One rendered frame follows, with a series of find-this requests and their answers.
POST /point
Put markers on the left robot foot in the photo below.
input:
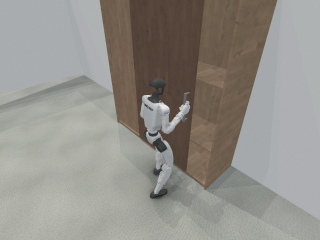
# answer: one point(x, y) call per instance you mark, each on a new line
point(156, 170)

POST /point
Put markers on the humanoid robot head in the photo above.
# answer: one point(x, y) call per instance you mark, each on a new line
point(156, 83)

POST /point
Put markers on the robot left upper arm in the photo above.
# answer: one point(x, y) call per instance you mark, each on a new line
point(142, 106)

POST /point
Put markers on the handle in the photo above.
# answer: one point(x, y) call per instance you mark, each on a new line
point(184, 102)

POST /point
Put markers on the robot right upper arm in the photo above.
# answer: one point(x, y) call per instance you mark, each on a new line
point(164, 111)

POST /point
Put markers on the right robot hand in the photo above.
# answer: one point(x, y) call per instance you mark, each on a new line
point(185, 108)

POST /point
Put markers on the robot right forearm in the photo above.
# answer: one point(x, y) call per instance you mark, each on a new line
point(174, 122)

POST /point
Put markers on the wardrobe door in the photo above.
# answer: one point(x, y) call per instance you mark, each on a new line
point(118, 22)
point(166, 38)

